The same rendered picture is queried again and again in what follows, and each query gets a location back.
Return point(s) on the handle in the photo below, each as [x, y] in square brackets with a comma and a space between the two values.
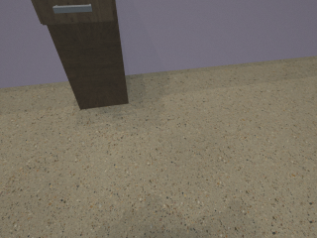
[72, 8]

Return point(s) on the drawer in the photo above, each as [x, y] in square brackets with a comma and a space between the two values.
[102, 11]

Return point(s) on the cabinet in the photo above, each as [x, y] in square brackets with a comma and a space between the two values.
[91, 55]

